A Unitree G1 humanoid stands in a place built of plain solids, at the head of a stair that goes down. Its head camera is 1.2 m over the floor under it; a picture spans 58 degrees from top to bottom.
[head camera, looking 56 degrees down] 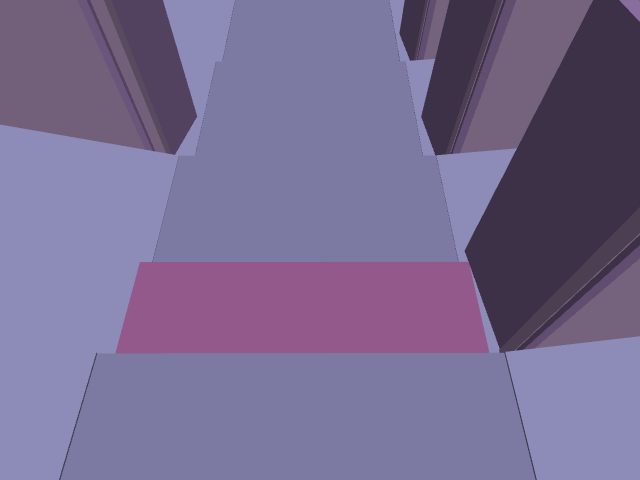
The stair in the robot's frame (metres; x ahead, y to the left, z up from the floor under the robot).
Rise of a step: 0.10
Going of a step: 0.49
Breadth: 1.16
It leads straight ahead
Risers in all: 3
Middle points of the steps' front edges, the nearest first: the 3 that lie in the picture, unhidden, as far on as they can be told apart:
0.42 0.05 0.00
0.79 0.05 -0.10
1.41 0.06 -0.21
